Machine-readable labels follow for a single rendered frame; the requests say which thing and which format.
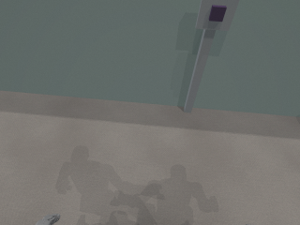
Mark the panel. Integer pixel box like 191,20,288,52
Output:
184,0,240,113

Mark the robot left hand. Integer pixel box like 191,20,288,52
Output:
36,214,61,225

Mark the button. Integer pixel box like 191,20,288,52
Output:
208,5,227,22

